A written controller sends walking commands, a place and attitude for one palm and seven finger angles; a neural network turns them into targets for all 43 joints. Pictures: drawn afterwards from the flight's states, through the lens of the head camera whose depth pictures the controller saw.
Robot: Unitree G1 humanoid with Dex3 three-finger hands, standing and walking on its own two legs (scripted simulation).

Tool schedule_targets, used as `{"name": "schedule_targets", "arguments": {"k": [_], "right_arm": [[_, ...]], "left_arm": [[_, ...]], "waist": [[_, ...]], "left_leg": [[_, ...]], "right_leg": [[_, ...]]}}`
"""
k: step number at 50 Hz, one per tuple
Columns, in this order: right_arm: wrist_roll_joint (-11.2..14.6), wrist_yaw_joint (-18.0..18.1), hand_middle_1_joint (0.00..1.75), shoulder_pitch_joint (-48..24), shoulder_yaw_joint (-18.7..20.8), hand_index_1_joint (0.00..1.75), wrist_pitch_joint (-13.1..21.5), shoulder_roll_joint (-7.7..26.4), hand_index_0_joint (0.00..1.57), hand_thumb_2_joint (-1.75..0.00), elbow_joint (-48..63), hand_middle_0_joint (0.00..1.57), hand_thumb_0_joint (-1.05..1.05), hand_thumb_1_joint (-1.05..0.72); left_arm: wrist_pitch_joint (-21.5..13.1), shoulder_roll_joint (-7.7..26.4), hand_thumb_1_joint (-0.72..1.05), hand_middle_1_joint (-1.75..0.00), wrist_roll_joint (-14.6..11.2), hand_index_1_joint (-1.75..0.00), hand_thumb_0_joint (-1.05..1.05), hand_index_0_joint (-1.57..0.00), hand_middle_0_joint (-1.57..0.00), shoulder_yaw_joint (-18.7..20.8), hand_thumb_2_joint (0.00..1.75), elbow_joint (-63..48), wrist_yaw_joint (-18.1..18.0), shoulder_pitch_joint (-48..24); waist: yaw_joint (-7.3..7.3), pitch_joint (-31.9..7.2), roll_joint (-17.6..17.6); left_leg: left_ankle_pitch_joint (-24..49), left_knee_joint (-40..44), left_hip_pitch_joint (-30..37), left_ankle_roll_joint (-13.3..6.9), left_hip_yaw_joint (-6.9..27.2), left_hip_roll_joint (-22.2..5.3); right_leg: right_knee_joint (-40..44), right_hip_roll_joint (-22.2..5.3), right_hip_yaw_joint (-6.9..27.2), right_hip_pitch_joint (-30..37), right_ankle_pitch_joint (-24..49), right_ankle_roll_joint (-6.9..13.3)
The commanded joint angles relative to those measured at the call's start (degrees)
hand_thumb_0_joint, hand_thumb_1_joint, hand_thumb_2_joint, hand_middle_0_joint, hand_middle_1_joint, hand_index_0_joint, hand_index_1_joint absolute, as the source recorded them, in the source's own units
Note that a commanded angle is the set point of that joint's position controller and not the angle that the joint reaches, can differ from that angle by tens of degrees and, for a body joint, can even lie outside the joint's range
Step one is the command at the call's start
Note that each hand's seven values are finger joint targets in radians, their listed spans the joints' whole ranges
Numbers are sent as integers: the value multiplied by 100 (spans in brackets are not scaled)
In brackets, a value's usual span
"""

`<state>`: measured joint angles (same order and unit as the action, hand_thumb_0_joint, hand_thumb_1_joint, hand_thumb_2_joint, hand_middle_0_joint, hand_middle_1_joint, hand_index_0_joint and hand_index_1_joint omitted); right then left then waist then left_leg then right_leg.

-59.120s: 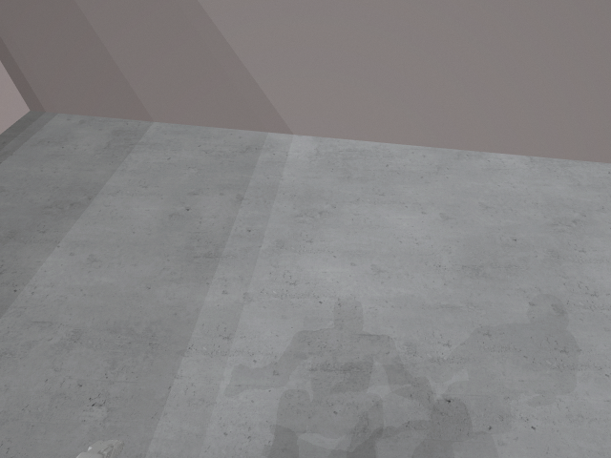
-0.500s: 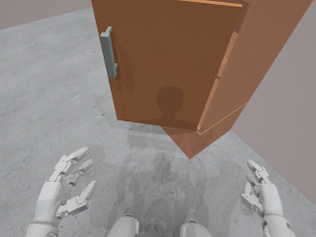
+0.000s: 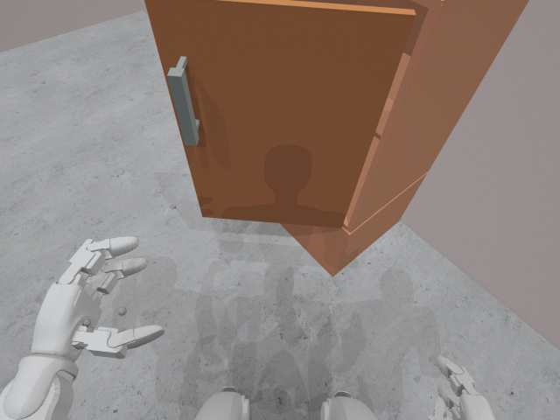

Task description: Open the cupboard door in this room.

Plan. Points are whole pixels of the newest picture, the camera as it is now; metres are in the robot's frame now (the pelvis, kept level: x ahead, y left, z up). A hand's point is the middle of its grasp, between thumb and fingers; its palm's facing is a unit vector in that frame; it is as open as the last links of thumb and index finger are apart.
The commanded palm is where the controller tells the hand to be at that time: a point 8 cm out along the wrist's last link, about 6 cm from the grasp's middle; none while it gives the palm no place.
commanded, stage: raise the hand with hooked fingers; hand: left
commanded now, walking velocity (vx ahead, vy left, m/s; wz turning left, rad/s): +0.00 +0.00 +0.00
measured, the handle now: (187, 103) +0.63 +0.20 +0.06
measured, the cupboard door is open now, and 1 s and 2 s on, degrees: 46 46 46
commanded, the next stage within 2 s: move the hooked fingers beside the handle in 1.12 s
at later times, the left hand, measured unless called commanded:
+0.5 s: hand (90, 260) +0.29 +0.25 +0.08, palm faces +0.00 -1.00 -0.06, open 13.9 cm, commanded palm +0.27 +0.31 +0.08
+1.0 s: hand (96, 245) +0.31 +0.25 +0.08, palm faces -0.01 -1.00 -0.03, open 13.9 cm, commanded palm +0.28 +0.30 +0.09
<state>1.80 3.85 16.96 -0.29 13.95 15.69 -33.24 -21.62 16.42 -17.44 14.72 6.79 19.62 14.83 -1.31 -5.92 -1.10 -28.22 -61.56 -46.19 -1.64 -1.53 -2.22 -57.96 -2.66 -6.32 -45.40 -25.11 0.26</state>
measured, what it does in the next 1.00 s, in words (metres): stands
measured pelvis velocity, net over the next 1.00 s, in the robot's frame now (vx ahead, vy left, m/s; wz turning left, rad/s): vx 0.02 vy -0.01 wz -0.01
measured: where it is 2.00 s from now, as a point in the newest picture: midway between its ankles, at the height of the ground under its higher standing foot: outside the picture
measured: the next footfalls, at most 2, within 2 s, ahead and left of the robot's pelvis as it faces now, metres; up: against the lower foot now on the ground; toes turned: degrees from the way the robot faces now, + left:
none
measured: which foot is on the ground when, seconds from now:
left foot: down 0.00-1.00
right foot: down 0.00-1.00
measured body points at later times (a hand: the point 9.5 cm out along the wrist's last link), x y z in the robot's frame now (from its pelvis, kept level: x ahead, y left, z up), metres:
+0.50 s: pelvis +0.02 -0.01 +0.02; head +0.08 +0.00 +0.46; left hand +0.29 +0.31 +0.09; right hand +0.19 -0.24 -0.06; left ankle +0.02 +0.10 -0.67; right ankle +0.03 -0.12 -0.67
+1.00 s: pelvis +0.02 -0.01 +0.02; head +0.08 +0.00 +0.47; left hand +0.31 +0.31 +0.09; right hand +0.16 -0.27 -0.06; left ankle +0.02 +0.10 -0.67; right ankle +0.03 -0.12 -0.67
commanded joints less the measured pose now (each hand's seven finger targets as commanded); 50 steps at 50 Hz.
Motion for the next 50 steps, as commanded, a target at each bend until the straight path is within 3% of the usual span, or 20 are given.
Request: {"name": "schedule_targets", "arguments": {"k": [1, 2, 7, 11, 17, 19, 22, 31, 33, 35, 39, 42, 48, 50], "right_arm": [[26, 29, 30, -325, 271, 30, 351, 766, 20, -90, 979, 20, 0, -90], [27, 35, 30, -315, 270, 30, 341, 768, 20, -90, 967, 20, 0, -90], [37, 28, 30, -282, 231, 30, 262, 782, 20, -90, 981, 20, 0, -90], [41, 40, 30, -233, 206, 30, 216, 820, 20, -90, 980, 20, 0, -90], [30, 55, 30, -210, 177, 30, 182, 838, 20, -90, 934, 20, 0, -90], [24, 67, 30, -203, 150, 30, 162, 873, 20, -90, 911, 20, 0, -90], [27, 83, 30, -187, 151, 30, 141, 881, 20, -90, 883, 20, 0, -90], [44, 125, 30, -109, 151, 30, 71, 924, 20, -90, 817, 20, 0, -90], [58, 116, 30, -102, 164, 30, 78, 909, 20, -90, 842, 20, 0, -90], [47, 87, 30, -64, 168, 30, 72, 918, 20, -90, 847, 20, 0, -90], [34, 49, 30, -65, 188, 30, 38, 951, 20, -90, 892, 20, 0, -90], [33, 40, 30, -57, 200, 30, 15, 913, 20, -90, 924, 20, 0, -90], [39, 54, 30, -75, 181, 30, -4, 884, 20, -90, 886, 20, 0, -90], [33, 62, 30, -57, 184, 30, -14, 899, 20, -90, 879, 20, 0, -90]], "left_arm": [[-295, 1032, -27, -105, -120, -105, 0, -28, -28, 553, 40, -1180, 86, -663], [-276, 1087, -29, -107, -139, -107, 0, -29, -29, 640, 39, -1105, 74, -676], [-188, 1190, -41, -114, -179, -114, 0, -29, -29, 753, 34, -909, 172, -947], [-49, 1358, -50, -120, -215, -120, 0, -30, -30, 859, 30, -643, 355, -1264], [76, 1603, -50, -120, -335, -120, 0, -30, -30, 1120, 30, -297, 644, -1684], [121, 1719, -50, -120, -368, -120, 0, -30, -30, 1173, 30, -51, 738, -1917], [139, 1904, -50, -120, -385, -120, 0, -30, -30, 1338, 30, 113, 850, -2163], [155, 2389, -50, -120, -500, -120, 0, -30, -30, 1700, 30, 737, 1186, -2794], [160, 2151, -50, -120, -527, -120, 0, -30, -30, 1532, 30, 843, 1249, -2624], [178, 2119, -50, -120, -532, -120, 0, -30, -30, 1515, 30, 968, 1288, -2513], [130, 2284, -50, -120, -530, -120, 0, -30, -30, 1630, 30, 894, 1217, -2605], [18, 2338, -50, -120, -512, -120, 0, -30, -30, 1738, 30, 730, 1123, -2623], [-64, 2235, -50, -120, -471, -120, 0, -30, -30, 1618, 30, 780, 1101, -2668], [-78, 2302, -50, -120, -482, -120, 0, -30, -30, 1654, 30, 723, 1149, -2721]], "waist": [[104, -1267, -403], [111, -1189, -276], [110, -1155, -545], [67, -1206, -421], [88, -1375, -338], [74, -1211, -311], [87, -1393, -326], [83, -1434, -274], [85, -1390, -327], [104, -1339, -229], [108, -1204, -233], [136, -1440, -303], [89, -1324, -467], [91, -1446, -474]], "left_leg": [[1198, 1309, 987, 96, 416, 186], [1227, 1341, 974, 104, 431, 178], [1489, 1405, 1187, 129, 395, 174], [1695, 1415, 1295, 125, 384, 171], [2192, 1410, 1454, 130, 361, 168], [2104, 1425, 1400, 123, 369, 173], [2151, 1475, 1473, 111, 343, 177], [2011, 1576, 1474, 63, 255, 198], [2050, 1584, 1465, 51, 216, 215], [2152, 1588, 1459, 53, 220, 205], [1920, 1606, 1338, 51, 204, 214], [1981, 1642, 1422, 42, 186, 223], [1835, 1656, 1424, 51, 168, 213], [1962, 1641, 1506, 46, 189, 199]], "right_leg": [[847, 319, 194, 853, 515, 126], [872, 320, 173, 899, 545, 126], [930, 349, 170, 1008, 833, 136], [991, 369, 177, 1145, 1104, 126], [1032, 378, 196, 1395, 1631, 119], [1070, 402, 210, 1373, 1572, 145], [1131, 366, 239, 1502, 1643, 129], [1360, 346, 393, 1775, 1623, 126], [1403, 327, 417, 1774, 1695, 117], [1380, 343, 402, 1792, 1815, 129], [1423, 348, 445, 1739, 1560, 132], [1413, 333, 463, 1866, 1626, 106], [1431, 345, 473, 1772, 1490, 103], [1390, 371, 467, 1810, 1623, 118]]}}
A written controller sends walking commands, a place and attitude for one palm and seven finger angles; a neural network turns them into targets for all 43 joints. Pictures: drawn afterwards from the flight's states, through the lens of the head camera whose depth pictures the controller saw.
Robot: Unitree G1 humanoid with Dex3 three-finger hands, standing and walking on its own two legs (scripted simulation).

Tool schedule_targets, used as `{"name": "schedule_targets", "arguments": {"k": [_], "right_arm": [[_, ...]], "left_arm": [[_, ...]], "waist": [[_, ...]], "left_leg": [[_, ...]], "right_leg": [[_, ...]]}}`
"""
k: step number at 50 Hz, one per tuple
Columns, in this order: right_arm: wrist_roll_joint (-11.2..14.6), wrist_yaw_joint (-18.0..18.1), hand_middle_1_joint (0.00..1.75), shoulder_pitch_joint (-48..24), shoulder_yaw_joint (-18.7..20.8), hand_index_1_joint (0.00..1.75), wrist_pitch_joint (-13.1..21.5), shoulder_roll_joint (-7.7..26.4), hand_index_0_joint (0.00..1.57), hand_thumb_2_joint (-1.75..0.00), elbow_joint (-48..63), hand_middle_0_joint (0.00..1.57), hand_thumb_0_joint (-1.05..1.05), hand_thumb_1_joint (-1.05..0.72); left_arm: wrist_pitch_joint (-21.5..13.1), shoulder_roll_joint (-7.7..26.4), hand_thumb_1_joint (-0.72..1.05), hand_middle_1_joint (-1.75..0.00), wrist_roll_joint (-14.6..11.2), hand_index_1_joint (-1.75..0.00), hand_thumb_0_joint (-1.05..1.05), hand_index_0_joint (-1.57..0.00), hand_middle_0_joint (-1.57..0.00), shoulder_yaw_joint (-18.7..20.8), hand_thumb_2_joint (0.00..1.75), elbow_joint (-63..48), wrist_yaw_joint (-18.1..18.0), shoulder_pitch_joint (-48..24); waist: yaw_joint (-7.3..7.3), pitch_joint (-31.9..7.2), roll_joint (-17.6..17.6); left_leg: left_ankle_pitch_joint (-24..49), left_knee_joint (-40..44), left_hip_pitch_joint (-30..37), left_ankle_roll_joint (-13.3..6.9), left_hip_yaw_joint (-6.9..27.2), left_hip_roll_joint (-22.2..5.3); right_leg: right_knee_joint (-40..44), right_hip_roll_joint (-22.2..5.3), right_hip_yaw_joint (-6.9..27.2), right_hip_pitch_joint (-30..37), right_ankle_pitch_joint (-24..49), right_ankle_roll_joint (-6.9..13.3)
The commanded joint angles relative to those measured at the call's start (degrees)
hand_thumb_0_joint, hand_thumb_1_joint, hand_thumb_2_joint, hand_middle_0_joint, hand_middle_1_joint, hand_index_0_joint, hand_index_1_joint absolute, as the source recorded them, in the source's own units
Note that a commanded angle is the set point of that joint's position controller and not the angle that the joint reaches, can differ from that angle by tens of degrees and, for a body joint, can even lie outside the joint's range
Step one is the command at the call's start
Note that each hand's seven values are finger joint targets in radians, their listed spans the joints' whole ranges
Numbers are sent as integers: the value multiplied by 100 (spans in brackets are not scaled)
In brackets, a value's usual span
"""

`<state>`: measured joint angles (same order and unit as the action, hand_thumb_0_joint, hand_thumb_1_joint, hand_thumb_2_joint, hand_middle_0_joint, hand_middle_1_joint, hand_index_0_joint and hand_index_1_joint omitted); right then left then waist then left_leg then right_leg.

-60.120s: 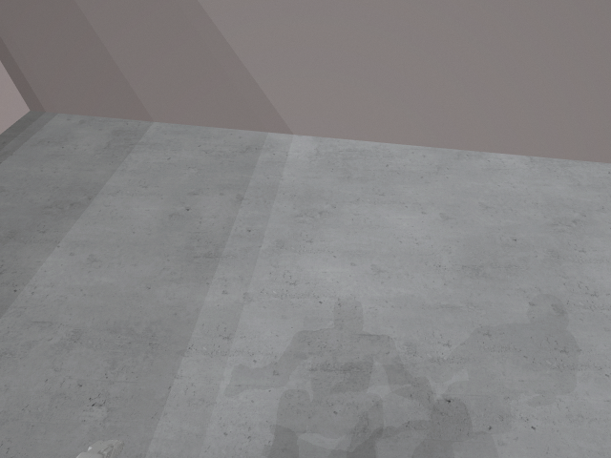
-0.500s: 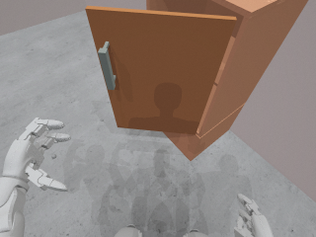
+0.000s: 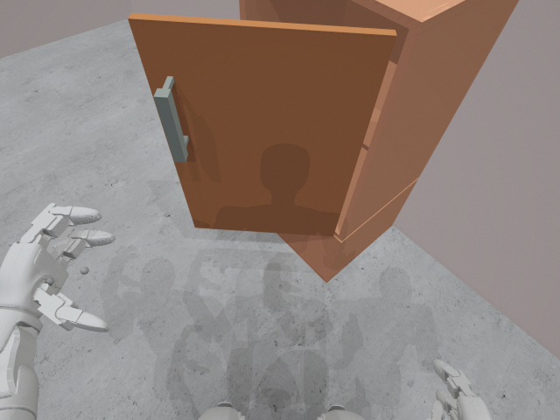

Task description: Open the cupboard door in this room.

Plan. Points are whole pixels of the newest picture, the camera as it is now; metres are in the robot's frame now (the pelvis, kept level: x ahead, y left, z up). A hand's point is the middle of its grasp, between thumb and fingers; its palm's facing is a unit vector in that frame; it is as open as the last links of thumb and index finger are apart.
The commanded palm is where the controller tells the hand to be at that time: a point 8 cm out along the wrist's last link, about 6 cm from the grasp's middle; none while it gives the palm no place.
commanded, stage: raise the hand with hooked fingers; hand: left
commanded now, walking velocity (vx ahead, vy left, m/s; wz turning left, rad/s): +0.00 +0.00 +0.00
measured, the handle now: (175, 121) +0.61 +0.22 +0.04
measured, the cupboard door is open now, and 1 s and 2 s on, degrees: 46 46 46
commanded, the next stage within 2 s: move the hooked fingers beside the handle in 0.12 s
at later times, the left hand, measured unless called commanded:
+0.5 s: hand (90, 244) +0.33 +0.27 +0.06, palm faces -0.02 -1.00 -0.01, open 13.9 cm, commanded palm +0.31 +0.32 +0.06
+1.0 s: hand (112, 196) +0.41 +0.27 +0.06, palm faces -0.02 -1.00 -0.01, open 13.9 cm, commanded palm +0.40 +0.33 +0.05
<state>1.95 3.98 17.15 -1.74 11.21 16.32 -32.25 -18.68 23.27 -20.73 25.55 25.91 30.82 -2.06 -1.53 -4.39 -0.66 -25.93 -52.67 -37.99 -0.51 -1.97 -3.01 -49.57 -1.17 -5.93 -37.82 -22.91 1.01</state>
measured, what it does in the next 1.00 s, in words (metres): stands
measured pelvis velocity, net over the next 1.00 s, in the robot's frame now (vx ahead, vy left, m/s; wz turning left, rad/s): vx -0.01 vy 0.01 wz -0.02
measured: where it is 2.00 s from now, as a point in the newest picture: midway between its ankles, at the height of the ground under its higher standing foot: outside the picture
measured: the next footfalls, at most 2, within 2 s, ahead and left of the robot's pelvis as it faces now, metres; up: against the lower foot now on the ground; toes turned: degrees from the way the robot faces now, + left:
none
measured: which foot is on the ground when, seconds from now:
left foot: down 0.00-1.00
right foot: down 0.00-1.00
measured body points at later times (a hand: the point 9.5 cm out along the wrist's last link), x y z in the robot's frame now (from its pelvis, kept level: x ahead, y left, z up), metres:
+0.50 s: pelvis -0.01 +0.00 -0.01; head +0.06 +0.02 +0.44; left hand +0.32 +0.33 +0.06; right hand +0.14 -0.25 -0.09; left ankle +0.00 +0.11 -0.69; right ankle +0.02 -0.11 -0.69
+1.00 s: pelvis -0.01 +0.01 -0.01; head +0.09 +0.03 +0.43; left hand +0.41 +0.33 +0.06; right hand +0.05 -0.27 -0.11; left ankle +0.00 +0.11 -0.69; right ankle +0.02 -0.11 -0.69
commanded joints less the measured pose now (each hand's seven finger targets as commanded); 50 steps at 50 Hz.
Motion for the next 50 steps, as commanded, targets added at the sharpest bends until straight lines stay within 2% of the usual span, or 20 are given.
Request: {"name": "schedule_targets", "arguments": {"k": [1, 3, 4, 7, 9, 11, 14, 17, 21, 27, 29, 31, 33, 36, 39, 42, 45, 47, 49, 50], "right_arm": [[20, 53, 30, -80, 323, 30, 259, 836, 20, -90, 785, 20, 0, -90], [24, 56, 30, -104, 319, 30, 267, 831, 20, -90, 785, 20, 0, -90], [12, 56, 30, -82, 301, 30, 247, 855, 20, -90, 774, 20, 0, -90], [35, 59, 30, -107, 308, 30, 250, 845, 20, -90, 797, 20, 0, -90], [15, 54, 30, -107, 294, 30, 250, 856, 20, -90, 807, 20, 0, -90], [31, 49, 30, -121, 296, 30, 248, 836, 20, -90, 827, 20, 0, -90], [15, 101, 30, -66, 279, 30, 218, 882, 20, -90, 691, 20, 0, -90], [37, 157, 30, -40, 272, 30, 223, 874, 20, -90, 588, 20, 0, -90], [15, 168, 30, 53, 263, 30, 157, 912, 20, -90, 527, 20, 0, -90], [-12, 75, 30, 188, 291, 30, 27, 900, 20, -90, 555, 20, 0, -90], [-17, 51, 30, 265, 300, 30, -44, 944, 20, -90, 557, 20, 0, -90], [-2, 37, 30, 294, 292, 30, -111, 941, 20, -90, 543, 20, 0, -90], [-6, 33, 30, 377, 319, 30, -165, 973, 20, -90, 502, 20, 0, -90], [-22, 18, 30, 483, 343, 30, -234, 976, 20, -90, 478, 20, 0, -90], [-34, 23, 30, 614, 357, 30, -341, 1022, 20, -90, 387, 20, 0, -90], [-41, 10, 30, 653, 358, 30, -422, 1009, 20, -90, 327, 20, 0, -90], [-55, 20, 30, 757, 348, 30, -522, 1050, 20, -90, 255, 20, 0, -90], [-60, 17, 30, 795, 340, 30, -580, 1049, 20, -90, 231, 20, 0, -90], [-72, 15, 30, 837, 315, 30, -635, 1050, 20, -90, 192, 20, 0, -90], [-78, 19, 30, 902, 325, 30, -679, 1089, 20, -90, 154, 20, 0, -90]], "left_arm": [[-354, 1614, -50, -120, -151, -120, 0, -30, -30, 561, 30, -1154, 35, -1030], [-326, 1541, -50, -120, -167, -120, 0, -30, -30, 524, 30, -1122, 54, -1015], [-280, 1543, -50, -120, -199, -120, 0, -30, -30, 507, 30, -980, 82, -1050], [-274, 1529, -50, -120, -164, -120, 0, -30, -30, 487, 30, -974, 94, -1080], [-276, 1586, -50, -120, -169, -120, 0, -30, -30, 501, 30, -1048, 103, -1163], [-282, 1508, -50, -120, -171, -120, 0, -30, -30, 465, 30, -999, 123, -1077], [-297, 1671, -50, -120, -146, -120, 0, -30, -30, 501, 30, -724, 93, -1764], [-327, 1559, -50, -120, 0, -120, 0, -30, -30, 216, 30, -496, 104, -2574], [-294, 1826, -50, -120, 130, -120, 0, -30, -30, 303, 30, -54, 116, -2943], [-347, 2025, -50, -120, 214, -120, 0, -30, -30, 487, 30, 229, 32, -3072], [-315, 2173, -50, -120, 191, -120, 0, -30, -30, 650, 30, 574, 7, -2965], [-298, 2020, -50, -120, 270, -120, 0, -30, -30, 422, 30, 710, 18, -3386], [-343, 2123, -50, -120, 313, -120, 0, -30, -30, 479, 30, 891, -15, -3601], [-479, 2132, -50, -120, 373, -120, 0, -30, -30, 397, 30, 803, 0, -3963], [-527, 2409, -50, -120, 397, -120, 0, -30, -30, 620, 30, 1215, -18, -4031], [-580, 2366, -50, -120, 515, -120, 0, -30, -30, 459, 30, 1320, -18, -4530], [-603, 2719, -50, -120, 574, -120, 0, -30, -30, 676, 30, 1707, -41, -4851], [-620, 2681, -50, -120, 655, -120, 0, -30, -30, 573, 30, 1978, -44, -5136], [-656, 2669, -50, -120, 723, -120, 0, -30, -30, 436, 30, 2131, -35, -5592], [-648, 2909, -50, -120, 760, -120, 0, -30, -30, 613, 30, 2340, -48, -5614]], "waist": [[100, -1575, -424], [102, -1533, -502], [73, -1379, -358], [80, -1412, -305], [98, -1473, -485], [102, -1521, -373], [-30, -1262, -242], [-148, -1323, -497], [-118, -1599, -390], [29, -2047, -665], [17, -1860, -326], [-108, -1778, -449], [-127, -1740, -386], [-165, -2131, -561], [-194, -2034, -320], [-252, -2098, -655], [-275, -2105, -580], [-357, -2076, -472], [-441, -2035, -720], [-434, -2136, -574]], "left_leg": [[1707, 753, 659, -69, 236, 280], [1699, 769, 653, -57, 243, 285], [1691, 732, 585, -61, 249, 275], [1576, 773, 578, -63, 263, 280], [1688, 740, 663, -56, 266, 281], [1680, 758, 651, -47, 278, 279], [1414, 677, 464, -50, 278, 269], [1194, 707, 581, -40, 338, 263], [1284, 652, 515, -48, 330, 263], [1870, 624, 652, -15, 330, 242], [1785, 596, 421, -34, 303, 230], [1654, 600, 333, -42, 259, 234], [1603, 607, 322, -48, 292, 221], [1854, 535, 524, -53, 298, 215], [1836, 485, 364, -74, 310, 186], [1760, 482, 464, -66, 323, 188], [1767, 423, 343, -76, 326, 175], [1625, 387, 240, -94, 331, 174], [1614, 317, 264, -104, 332, 170], [1600, 283, 206, -107, 339, 159]], "right_leg": [[554, 219, 417, 1048, 1390, 32], [557, 206, 397, 1006, 1380, 31], [563, 234, 407, 971, 1396, 55], [571, 219, 389, 942, 1271, 29], [505, 243, 373, 908, 1351, 68], [509, 234, 361, 953, 1340, 49], [535, 243, 418, 746, 1098, 46], [523, 214, 389, 457, 827, 48], [468, 197, 428, 580, 939, 50], [311, 208, 380, 737, 1434, 71], [331, 239, 395, 785, 1434, 67], [328, 219, 406, 631, 1380, 37], [342, 226, 395, 548, 1297, 42], [267, 238, 413, 553, 1470, 47], [259, 273, 419, 519, 1473, 52], [245, 255, 411, 322, 1336, 53], [214, 274, 430, 315, 1365, 55], [197, 268, 425, 203, 1262, 35], [154, 284, 435, -6, 1198, 64], [149, 291, 451, 35, 1205, 45]]}}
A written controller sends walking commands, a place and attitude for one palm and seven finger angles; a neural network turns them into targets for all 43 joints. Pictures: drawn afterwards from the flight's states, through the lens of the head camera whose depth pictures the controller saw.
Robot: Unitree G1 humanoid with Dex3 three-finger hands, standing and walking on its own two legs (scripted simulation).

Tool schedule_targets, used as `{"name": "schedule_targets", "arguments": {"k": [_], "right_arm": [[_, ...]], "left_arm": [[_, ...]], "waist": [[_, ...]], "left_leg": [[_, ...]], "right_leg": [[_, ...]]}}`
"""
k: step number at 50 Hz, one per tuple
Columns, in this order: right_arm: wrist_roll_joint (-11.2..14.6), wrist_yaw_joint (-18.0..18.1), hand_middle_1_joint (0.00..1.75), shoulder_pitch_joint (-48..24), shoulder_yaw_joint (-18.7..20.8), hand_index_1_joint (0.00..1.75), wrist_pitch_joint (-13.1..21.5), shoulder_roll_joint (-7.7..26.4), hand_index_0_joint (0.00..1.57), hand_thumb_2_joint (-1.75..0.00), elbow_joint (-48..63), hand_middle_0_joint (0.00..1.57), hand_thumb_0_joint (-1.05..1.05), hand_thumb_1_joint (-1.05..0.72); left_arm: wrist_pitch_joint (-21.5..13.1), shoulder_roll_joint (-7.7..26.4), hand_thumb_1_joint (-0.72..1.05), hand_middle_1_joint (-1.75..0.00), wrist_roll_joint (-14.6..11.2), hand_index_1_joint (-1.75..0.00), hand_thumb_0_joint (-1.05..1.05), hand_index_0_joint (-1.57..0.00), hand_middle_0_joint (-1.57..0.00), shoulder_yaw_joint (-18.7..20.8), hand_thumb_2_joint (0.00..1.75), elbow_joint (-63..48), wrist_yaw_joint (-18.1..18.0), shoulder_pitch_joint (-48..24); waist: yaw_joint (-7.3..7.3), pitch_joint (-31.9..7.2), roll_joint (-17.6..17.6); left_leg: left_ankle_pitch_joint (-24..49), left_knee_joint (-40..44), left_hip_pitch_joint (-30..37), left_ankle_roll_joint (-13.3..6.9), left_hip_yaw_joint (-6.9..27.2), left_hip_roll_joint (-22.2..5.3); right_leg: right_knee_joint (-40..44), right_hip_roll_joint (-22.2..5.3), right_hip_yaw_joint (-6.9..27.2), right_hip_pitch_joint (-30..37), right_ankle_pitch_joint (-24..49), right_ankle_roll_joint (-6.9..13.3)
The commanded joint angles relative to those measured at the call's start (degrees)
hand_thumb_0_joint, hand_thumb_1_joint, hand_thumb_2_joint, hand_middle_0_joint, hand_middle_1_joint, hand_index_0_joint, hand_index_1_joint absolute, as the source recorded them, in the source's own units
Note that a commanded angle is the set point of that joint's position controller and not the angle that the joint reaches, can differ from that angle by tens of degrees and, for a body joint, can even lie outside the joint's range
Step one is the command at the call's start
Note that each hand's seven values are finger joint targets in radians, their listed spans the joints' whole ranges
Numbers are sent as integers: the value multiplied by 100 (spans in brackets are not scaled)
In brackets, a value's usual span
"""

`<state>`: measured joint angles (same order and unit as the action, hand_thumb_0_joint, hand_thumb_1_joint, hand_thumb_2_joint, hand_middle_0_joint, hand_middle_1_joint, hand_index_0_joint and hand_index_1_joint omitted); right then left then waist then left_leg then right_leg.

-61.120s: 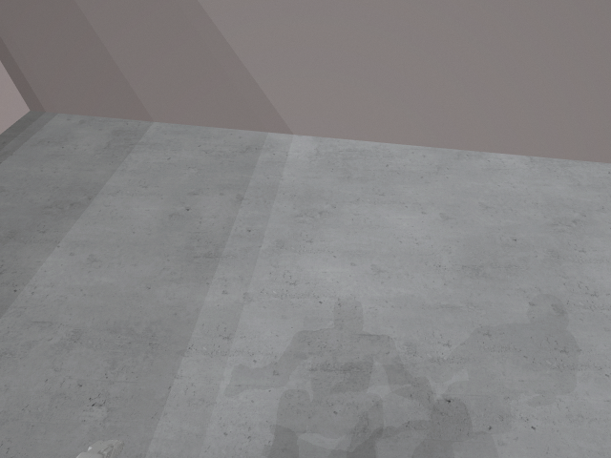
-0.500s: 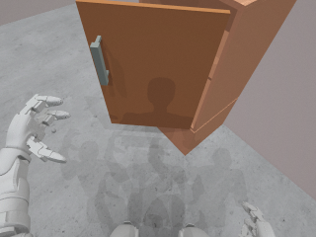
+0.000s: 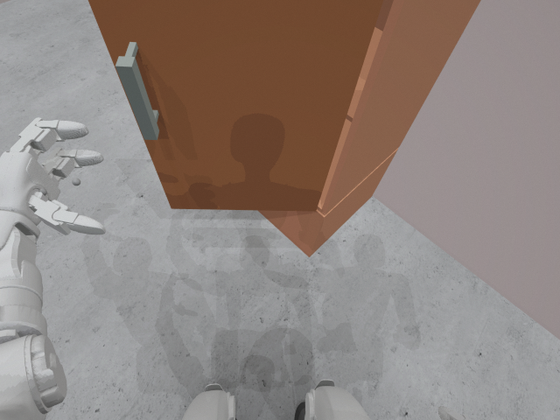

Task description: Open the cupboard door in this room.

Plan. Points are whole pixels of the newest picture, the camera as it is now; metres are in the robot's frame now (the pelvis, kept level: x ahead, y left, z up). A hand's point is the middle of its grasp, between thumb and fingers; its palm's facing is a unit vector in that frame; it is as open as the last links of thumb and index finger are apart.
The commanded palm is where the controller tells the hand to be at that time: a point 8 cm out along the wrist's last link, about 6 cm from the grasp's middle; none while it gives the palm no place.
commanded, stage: move the hooked fingers beside the handle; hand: left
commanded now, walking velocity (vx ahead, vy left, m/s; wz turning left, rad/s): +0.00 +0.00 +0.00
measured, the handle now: (142, 93) +0.61 +0.23 +0.05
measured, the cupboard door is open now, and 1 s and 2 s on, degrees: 46 46 46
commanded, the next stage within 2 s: slide the fingers in behind the handle in 1.62 s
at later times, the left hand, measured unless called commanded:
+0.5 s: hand (94, 132) +0.50 +0.27 +0.07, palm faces -0.01 -1.00 -0.02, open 13.9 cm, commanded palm +0.49 +0.32 +0.06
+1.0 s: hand (96, 107) +0.56 +0.28 +0.07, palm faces -0.02 -1.00 -0.02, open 13.9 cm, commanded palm +0.54 +0.31 +0.06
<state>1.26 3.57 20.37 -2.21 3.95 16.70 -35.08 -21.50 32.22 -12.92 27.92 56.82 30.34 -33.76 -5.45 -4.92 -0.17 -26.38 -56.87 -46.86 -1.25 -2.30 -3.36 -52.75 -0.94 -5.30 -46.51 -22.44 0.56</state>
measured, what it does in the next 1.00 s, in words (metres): stands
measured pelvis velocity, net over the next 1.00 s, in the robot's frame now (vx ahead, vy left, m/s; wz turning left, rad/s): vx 0.01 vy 0.01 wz -0.05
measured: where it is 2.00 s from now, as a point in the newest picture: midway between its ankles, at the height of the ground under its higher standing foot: outside the picture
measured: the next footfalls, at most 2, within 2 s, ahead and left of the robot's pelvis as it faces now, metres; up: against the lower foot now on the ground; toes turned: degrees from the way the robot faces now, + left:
none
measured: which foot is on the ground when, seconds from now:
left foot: down 0.00-1.00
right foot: down 0.00-1.00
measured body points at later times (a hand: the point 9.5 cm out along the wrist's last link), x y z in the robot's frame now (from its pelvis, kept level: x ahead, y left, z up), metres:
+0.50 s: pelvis +0.00 +0.01 -0.01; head +0.15 +0.03 +0.41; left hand +0.50 +0.32 +0.08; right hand +0.00 -0.27 -0.11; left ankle +0.01 +0.10 -0.68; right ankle +0.03 -0.12 -0.68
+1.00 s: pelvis +0.01 +0.01 -0.02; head +0.19 +0.05 +0.39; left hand +0.55 +0.33 +0.07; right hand -0.04 -0.25 -0.11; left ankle +0.01 +0.10 -0.68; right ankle +0.03 -0.12 -0.68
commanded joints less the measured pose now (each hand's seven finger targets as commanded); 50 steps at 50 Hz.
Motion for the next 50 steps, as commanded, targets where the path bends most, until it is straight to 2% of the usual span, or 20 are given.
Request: {"name": "schedule_targets", "arguments": {"k": [1, 2, 4, 5, 9, 10, 12, 20, 21, 23, 24, 27, 31, 34, 36, 39, 41, 44, 47, 50], "right_arm": [[-13, 64, 30, 599, 357, 30, 14, 1073, 20, -90, 431, 20, 0, -90], [-17, 60, 30, 624, 348, 30, -14, 1069, 20, -90, 438, 20, 0, -90], [-39, 48, 30, 682, 350, 30, -61, 1073, 20, -90, 425, 20, 0, -90], [-45, 30, 30, 746, 358, 30, -108, 1082, 20, -90, 421, 20, 0, -90], [-55, 14, 30, 829, 330, 30, -216, 1108, 20, -90, 389, 20, 0, -90], [-73, 6, 30, 890, 349, 30, -253, 1140, 20, -90, 383, 20, 0, -90], [-83, 5, 30, 956, 345, 30, -319, 1159, 20, -90, 370, 20, 0, -90], [-133, -46, 30, 1201, 328, 30, -547, 1164, 20, -90, 339, 20, 0, -90], [-138, -58, 30, 1207, 324, 30, -571, 1167, 20, -90, 326, 20, 0, -90], [-148, -62, 30, 1255, 312, 30, -621, 1184, 20, -90, 288, 20, 0, -90], [-145, -55, 30, 1281, 290, 30, -638, 1188, 20, -90, 299, 20, 0, -90], [-166, -48, 30, 1347, 263, 30, -693, 1214, 20, -90, 285, 20, 0, -90], [-195, -63, 30, 1447, 248, 30, -742, 1221, 20, -90, 289, 20, 0, -90], [-187, -76, 30, 1486, 195, 30, -788, 1202, 20, -90, 300, 20, 0, -90], [-189, -54, 30, 1487, 169, 30, -815, 1251, 20, -90, 327, 20, 0, -90], [-189, -59, 30, 1556, 125, 30, -831, 1231, 20, -90, 331, 20, 0, -90], [-211, -43, 30, 1613, 115, 30, -849, 1278, 20, -90, 297, 20, 0, -90], [-217, -86, 30, 1675, 110, 30, -875, 1267, 20, -90, 372, 20, 0, -90], [-219, -115, 30, 1679, 121, 30, -941, 1265, 20, -90, 371, 20, 0, -90], [-246, -142, 30, 1760, 190, 30, -967, 1280, 20, -90, 376, 20, 0, -90]], "left_arm": [[-357, 2178, -50, -120, 33, -120, 0, -30, -30, 439, 30, -568, -11, -2559], [-348, 2156, -50, -120, 67, -120, 0, -30, -30, 382, 30, -475, -5, -2681], [-422, 2246, -50, -120, 106, -120, 0, -30, -30, 362, 30, -573, 21, -2983], [-406, 2312, -50, -120, 142, -120, 0, -30, -30, 436, 30, -410, 29, -2817], [-334, 2215, -50, -120, 190, -120, 0, -30, -30, 208, 30, -203, 14, -3362], [-318, 2404, -50, -120, 243, -120, 0, -30, -30, 359, 30, -199, 1, -3301], [-276, 2649, -50, -120, 288, -120, 0, -30, -30, 517, 30, -110, -52, -3375], [-276, 2828, -50, -120, 478, -120, 0, -30, -30, 477, 30, -144, -154, -3900], [-246, 2824, -50, -120, 498, -120, 0, -30, -30, 486, 30, -8, -161, -3806], [-194, 2863, -50, -120, 509, -120, 0, -30, -30, 486, 30, 133, -192, -3975], [-179, 2802, -50, -120, 505, -120, 0, -30, -30, 393, 30, 206, -177, -4087], [-123, 3166, -50, -120, 651, -120, 0, -30, -30, 521, 30, 268, -224, -4359], [-129, 3385, -50, -120, 714, -120, 0, -30, -30, 616, 30, 310, -222, -4491], [-58, 3277, -50, -120, 732, -120, 0, -30, -30, 456, 30, 533, -184, -4683], [18, 3661, -50, -120, 812, -120, 0, -30, -30, 612, 30, 664, -185, -4785], [46, 3530, -50, -120, 868, -120, 0, -30, -30, 410, 30, 692, -177, -5143], [74, 3879, -50, -120, 916, -120, 0, -30, -30, 590, 30, 700, -193, -5292], [133, 3769, -50, -120, 922, -120, 0, -30, -30, 573, 30, 822, -116, -4798], [227, 3710, -50, -120, 888, -120, 0, -30, -30, 544, 30, 738, -69, -4813], [115, 3958, -50, -120, 863, -120, 0, -30, -30, 825, 30, 201, -69, -4779]], "waist": [[-70, -2064, -520], [-111, -2124, -475], [-112, -2360, -892], [-62, -2496, -870], [-269, -2300, -811], [-190, -2544, -946], [-216, -2618, -827], [-366, -2929, -1146], [-340, -2861, -1271], [-437, -2698, -1030], [-492, -2638, -1112], [-533, -2703, -1150], [-582, -2954, -1258], [-694, -2740, -1326], [-701, -2701, -1315], [-824, -2738, -1508], [-869, -2987, -1469], [-731, -3085, -1606], [-792, -3006, -1462], [-636, -3515, -1782]], "left_leg": [[1594, 669, 931, -45, 377, 196], [1549, 627, 838, -60, 366, 201], [1849, 539, 1070, -43, 392, 188], [1953, 545, 1179, -17, 407, 174], [1900, 478, 1064, -40, 469, 139], [2036, 453, 1191, -22, 467, 135], [2148, 398, 1108, -32, 482, 124], [2659, 279, 1416, -11, 550, 70], [2667, 264, 1423, 6, 549, 69], [2545, 267, 1270, -18, 574, 55], [2575, 244, 1292, -22, 578, 56], [2453, 209, 1105, -38, 574, 62], [2791, 92, 1208, -36, 571, 41], [2716, 72, 1124, -44, 587, 36], [2538, 49, 884, -56, 575, 37], [2596, -26, 986, -57, 630, 28], [2695, -122, 967, -68, 646, 4], [3038, -88, 1129, -16, 686, 6], [2910, -119, 1023, -52, 637, -19], [3520, -99, 1583, 24, 746, -56]], "right_leg": [[450, 263, 403, 934, 1150, 76], [427, 263, 416, 937, 1135, 61], [320, 277, 413, 825, 1312, 99], [310, 293, 385, 811, 1333, 92], [266, 312, 329, 481, 1224, 79], [260, 308, 347, 511, 1286, 73], [231, 307, 342, 554, 1400, 54], [166, 367, 299, 345, 1610, 45], [180, 365, 299, 249, 1564, 53], [216, 370, 275, 233, 1509, 30], [187, 387, 271, 127, 1518, 58], [191, 375, 296, 200, 1500, 33], [152, 397, 305, 241, 1773, 33], [141, 417, 268, 53, 1694, 44], [142, 414, 290, 111, 1607, 24], [95, 427, 253, -160, 1555, 43], [66, 428, 272, -106, 1637, 11], [1, 448, 197, -103, 1776, 62], [58, 456, 214, -125, 1771, 6], [11, 475, 168, -117, 1907, 50]]}}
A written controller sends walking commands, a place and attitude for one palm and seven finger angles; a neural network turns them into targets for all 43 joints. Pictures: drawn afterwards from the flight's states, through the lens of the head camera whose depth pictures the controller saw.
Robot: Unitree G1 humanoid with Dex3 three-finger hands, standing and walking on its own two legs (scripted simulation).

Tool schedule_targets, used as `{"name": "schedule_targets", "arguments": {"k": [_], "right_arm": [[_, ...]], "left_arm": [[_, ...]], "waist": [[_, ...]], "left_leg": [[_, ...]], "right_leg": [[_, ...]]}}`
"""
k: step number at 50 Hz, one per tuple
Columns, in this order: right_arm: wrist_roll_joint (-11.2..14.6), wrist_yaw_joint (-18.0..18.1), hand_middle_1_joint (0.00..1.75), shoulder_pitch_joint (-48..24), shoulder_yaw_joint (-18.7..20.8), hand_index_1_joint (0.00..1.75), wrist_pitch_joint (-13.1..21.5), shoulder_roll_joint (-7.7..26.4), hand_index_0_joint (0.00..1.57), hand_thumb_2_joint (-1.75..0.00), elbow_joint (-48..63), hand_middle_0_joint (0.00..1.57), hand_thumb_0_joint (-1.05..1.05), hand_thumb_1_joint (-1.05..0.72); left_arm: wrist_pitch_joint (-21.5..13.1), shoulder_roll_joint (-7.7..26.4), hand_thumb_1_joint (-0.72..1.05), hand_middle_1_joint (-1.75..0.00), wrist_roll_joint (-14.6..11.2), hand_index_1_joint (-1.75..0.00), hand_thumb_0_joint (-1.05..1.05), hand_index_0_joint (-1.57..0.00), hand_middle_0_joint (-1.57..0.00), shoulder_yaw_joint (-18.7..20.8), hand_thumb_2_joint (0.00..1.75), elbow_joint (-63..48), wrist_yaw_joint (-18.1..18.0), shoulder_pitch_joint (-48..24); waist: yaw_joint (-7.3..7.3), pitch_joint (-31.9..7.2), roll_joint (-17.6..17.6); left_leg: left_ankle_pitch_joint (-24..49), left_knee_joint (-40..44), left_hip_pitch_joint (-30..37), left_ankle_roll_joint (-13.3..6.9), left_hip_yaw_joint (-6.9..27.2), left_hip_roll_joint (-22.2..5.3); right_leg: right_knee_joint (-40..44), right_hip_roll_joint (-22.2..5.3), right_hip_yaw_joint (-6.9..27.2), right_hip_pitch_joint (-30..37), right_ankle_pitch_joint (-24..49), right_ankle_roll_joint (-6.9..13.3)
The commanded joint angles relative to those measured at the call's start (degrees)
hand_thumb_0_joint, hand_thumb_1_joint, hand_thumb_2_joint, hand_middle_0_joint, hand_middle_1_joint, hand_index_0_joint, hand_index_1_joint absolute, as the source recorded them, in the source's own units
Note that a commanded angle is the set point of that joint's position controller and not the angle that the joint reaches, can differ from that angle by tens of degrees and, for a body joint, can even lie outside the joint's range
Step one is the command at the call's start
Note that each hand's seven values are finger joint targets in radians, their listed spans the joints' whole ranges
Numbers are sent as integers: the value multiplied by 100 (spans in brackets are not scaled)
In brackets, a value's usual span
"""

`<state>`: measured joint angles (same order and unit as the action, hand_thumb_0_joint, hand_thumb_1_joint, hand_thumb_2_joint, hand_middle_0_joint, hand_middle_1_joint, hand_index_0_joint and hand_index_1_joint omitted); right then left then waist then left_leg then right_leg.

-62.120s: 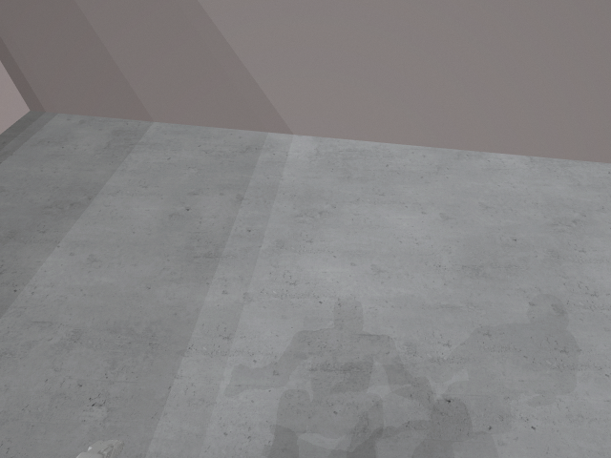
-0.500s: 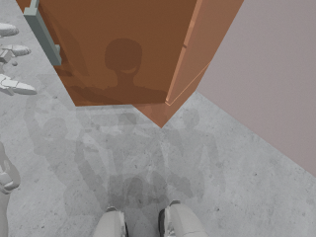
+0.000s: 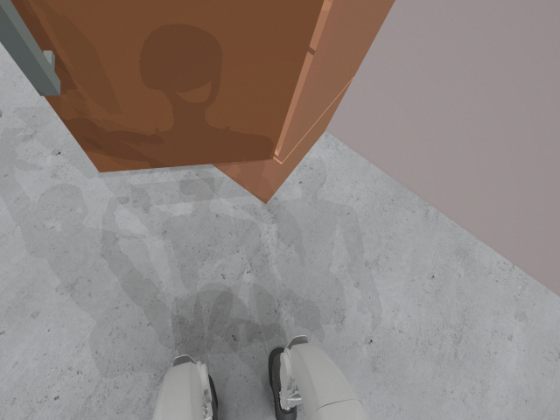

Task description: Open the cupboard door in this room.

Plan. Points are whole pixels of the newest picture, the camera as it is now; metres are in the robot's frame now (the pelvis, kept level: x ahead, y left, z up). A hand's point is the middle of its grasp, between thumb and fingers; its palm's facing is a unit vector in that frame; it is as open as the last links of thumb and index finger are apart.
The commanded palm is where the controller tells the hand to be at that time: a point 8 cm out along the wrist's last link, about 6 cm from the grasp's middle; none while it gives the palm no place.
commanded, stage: move the hooked fingers beside the handle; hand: left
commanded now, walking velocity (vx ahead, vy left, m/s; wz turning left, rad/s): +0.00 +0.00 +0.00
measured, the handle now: (20, 28) +0.59 +0.24 +0.08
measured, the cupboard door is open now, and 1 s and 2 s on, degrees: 46 46 46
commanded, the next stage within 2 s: slide the fingers in behind the handle in 0.62 s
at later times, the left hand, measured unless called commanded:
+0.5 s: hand out of the picture +0.53 +0.29 +0.09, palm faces +0.03 -1.00 -0.01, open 13.9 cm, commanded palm +0.52 +0.33 +0.08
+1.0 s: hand out of the picture +0.53 +0.28 +0.09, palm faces +0.02 -1.00 +0.00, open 13.9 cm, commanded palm +0.52 +0.30 +0.08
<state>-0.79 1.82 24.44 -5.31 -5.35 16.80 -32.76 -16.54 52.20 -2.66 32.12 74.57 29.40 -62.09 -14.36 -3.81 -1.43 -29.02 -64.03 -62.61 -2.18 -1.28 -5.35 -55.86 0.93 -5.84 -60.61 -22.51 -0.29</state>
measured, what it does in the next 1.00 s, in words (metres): stands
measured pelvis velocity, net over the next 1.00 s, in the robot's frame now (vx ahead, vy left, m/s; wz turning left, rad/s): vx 0.00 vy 0.00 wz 0.01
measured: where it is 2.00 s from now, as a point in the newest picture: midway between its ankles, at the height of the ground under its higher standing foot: (247, 412)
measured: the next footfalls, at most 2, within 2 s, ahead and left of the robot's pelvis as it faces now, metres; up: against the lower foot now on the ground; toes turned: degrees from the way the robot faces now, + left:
none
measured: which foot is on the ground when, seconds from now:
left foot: down 0.00-1.00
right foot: down 0.00-1.00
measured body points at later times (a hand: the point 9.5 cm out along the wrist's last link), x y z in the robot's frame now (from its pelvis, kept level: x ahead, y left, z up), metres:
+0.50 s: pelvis +0.01 +0.00 +0.01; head +0.18 +0.05 +0.42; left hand +0.52 +0.35 +0.09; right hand -0.01 -0.27 -0.08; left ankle +0.00 +0.09 -0.66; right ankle +0.03 -0.13 -0.66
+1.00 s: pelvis +0.00 +0.00 +0.00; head +0.17 +0.04 +0.42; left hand +0.52 +0.33 +0.09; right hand -0.02 -0.27 -0.09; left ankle +0.00 +0.09 -0.66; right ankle +0.03 -0.13 -0.66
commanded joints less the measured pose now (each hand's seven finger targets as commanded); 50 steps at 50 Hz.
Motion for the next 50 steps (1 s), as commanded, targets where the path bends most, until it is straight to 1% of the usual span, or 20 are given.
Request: {"name": "schedule_targets", "arguments": {"k": [1, 7, 10, 13, 15, 17, 19, 21, 24, 27, 29, 30, 33, 35, 37, 38, 40, 41, 43, 50], "right_arm": [[-48, 5, 30, 1344, 511, 30, -44, 1248, 20, -90, 126, 20, 0, -90], [-36, -27, 30, 1317, 513, 30, -100, 1226, 20, -90, 39, 20, 0, -90], [-50, -28, 30, 1319, 533, 30, -90, 1218, 20, -90, 22, 20, 0, -90], [-43, -37, 30, 1266, 519, 30, -85, 1202, 20, -90, 42, 20, 0, -90], [-30, -23, 30, 1241, 506, 30, -94, 1198, 20, -90, 38, 20, 0, -90], [-26, -3, 30, 1220, 504, 30, -85, 1215, 20, -90, 84, 20, 0, -90], [-27, -7, 30, 1211, 505, 30, -81, 1190, 20, -90, 88, 20, 0, -90], [-46, -14, 30, 1233, 535, 30, -79, 1213, 20, -90, 67, 20, 0, -90], [-23, -18, 30, 1196, 509, 30, -80, 1187, 20, -90, 70, 20, 0, -90], [-25, 13, 30, 1157, 494, 30, -63, 1220, 20, -90, 77, 20, 0, -90], [-31, 15, 30, 1163, 487, 30, -47, 1199, 20, -90, 107, 20, 0, -90], [-38, 12, 30, 1169, 499, 30, -42, 1216, 20, -90, 81, 20, 0, -90], [-29, 13, 30, 1127, 493, 30, -19, 1218, 20, -90, 88, 20, 0, -90], [-16, 7, 30, 1124, 476, 30, -23, 1207, 20, -90, 95, 20, 0, -90], [-1, -2, 30, 1131, 466, 30, -41, 1187, 20, -90, 23, 20, 0, -90], [-3, 19, 30, 1136, 472, 30, -36, 1212, 20, -90, 24, 20, 0, -90], [-13, 16, 30, 1159, 485, 30, -28, 1209, 20, -90, 17, 20, 0, -90], [-17, 9, 30, 1162, 486, 30, -28, 1192, 20, -90, -8, 20, 0, -90], [-9, 9, 30, 1157, 479, 30, -32, 1190, 20, -90, -20, 20, 0, -90], [-46, -18, 30, 1193, 486, 30, -15, 1168, 20, -90, -17, 20, 0, -90]], "left_arm": [[-402, 1792, -50, -120, -208, -120, 0, -30, -30, 339, 30, -1651, 19, -1959], [-365, 1476, -50, -120, -223, -120, 0, -30, -30, 156, 30, -1545, -76, -1907], [-448, 1495, -50, -120, -231, -120, 0, -30, -30, 200, 30, -1758, -126, -1935], [-426, 1333, -50, -120, -251, -120, 0, -30, -30, 112, 30, -1473, -126, -1713], [-423, 1277, -50, -120, -253, -120, 0, -30, -30, 39, 30, -1372, -116, -1731], [-407, 1387, -50, -120, -211, -120, 0, -30, -30, 84, 30, -1287, -125, -1666], [-509, 1255, -50, -120, -251, -120, 0, -30, -30, -2, 30, -1533, -127, -1889], [-554, 1332, -50, -120, -277, -120, 0, -30, -30, 96, 30, -1583, -128, -1795], [-531, 1051, -50, -120, -326, -120, 0, -30, -30, -80, 30, -1404, -100, -1805], [-485, 1427, -50, -120, -252, -120, 0, -30, -30, 108, 30, -1328, -141, -1924], [-542, 1421, -50, -120, -237, -120, 0, -30, -30, 107, 30, -1476, -145, -1948], [-560, 1578, -50, -120, -221, -120, 0, -30, -30, 211, 30, -1526, -152, -1946], [-542, 1674, -50, -120, -231, -120, 0, -30, -30, 280, 30, -1424, -117, -1810], [-545, 1618, -50, -120, -232, -120, 0, -30, -30, 211, 30, -1487, -86, -1850], [-484, 1195, -50, -120, -263, -120, 0, -30, -30, -115, 30, -1335, -63, -2013], [-487, 1303, -50, -120, -276, -120, 0, -30, -30, -42, 30, -1394, -74, -2047], [-535, 1269, -50, -120, -311, -120, 0, -30, -30, -38, 30, -1633, -60, -2066], [-496, 1052, -50, -120, -324, -120, 0, -30, -30, -164, 30, -1493, -68, -2067], [-435, 993, -50, -120, -327, -120, 0, -30, -30, -180, 30, -1352, -124, -1983], [-506, 1060, -50, -120, -229, -120, 0, -30, -30, -92, 30, -1516, -423, -2059]], "waist": [[224, -3628, -1740], [132, -3046, -1521], [200, -3271, -1796], [165, -2986, -1474], [127, -2858, -1484], [145, -2817, -1334], [150, -2935, -1643], [167, -3116, -1547], [108, -2915, -1495], [101, -2920, -1201], [162, -3088, -1540], [186, -3252, -1467], [206, -3134, -1336], [238, -3215, -1648], [49, -2919, -1423], [67, -2903, -1349], [145, -3294, -1682], [82, -3201, -1575], [69, -2943, -1395], [139, -3083, -1463]], "left_leg": [[3866, 606, 3271, 133, 641, 139], [3566, 712, 3205, 116, 651, 136], [3849, 721, 3518, 173, 688, 126], [3588, 740, 3190, 125, 623, 157], [3583, 742, 3150, 122, 610, 155], [3366, 746, 2944, 98, 591, 175], [3597, 729, 3222, 140, 632, 167], [3822, 703, 3360, 170, 677, 143], [3624, 687, 3199, 136, 641, 161], [3141, 665, 2738, 73, 585, 194], [3355, 631, 2908, 96, 579, 203], [3413, 607, 2940, 110, 607, 188], [3193, 596, 2663, 72, 548, 202], [3355, 603, 2912, 105, 580, 189], [3106, 611, 2898, 90, 619, 178], [3030, 636, 2836, 77, 624, 177], [3323, 638, 3181, 124, 664, 170], [3257, 622, 3179, 126, 684, 171], [3018, 663, 2952, 91, 648, 182], [3042, 684, 2985, 111, 659, 188]], "right_leg": [[341, 297, 220, 1226, 1941, 131], [494, 324, 169, 1035, 1653, 120], [485, 329, 161, 1021, 1712, 147], [534, 327, 178, 1171, 1732, 135], [525, 325, 173, 1121, 1755, 139], [506, 318, 187, 1204, 1698, 130], [461, 313, 172, 1063, 1715, 163], [459, 315, 167, 1098, 1786, 150], [450, 314, 168, 1017, 1735, 154], [433, 301, 220, 1297, 1698, 123], [366, 296, 224, 1242, 1791, 161], [353, 297, 225, 1316, 1823, 145], [369, 300, 258, 1500, 1853, 135], [353, 301, 234, 1298, 1785, 152], [424, 314, 196, 1001, 1541, 122], [440, 308, 209, 1086, 1522, 119], [391, 299, 192, 1033, 1584, 145], [405, 304, 177, 916, 1516, 140], [460, 302, 185, 964, 1437, 128], [422, 295, 188, 1030, 1457, 143]]}}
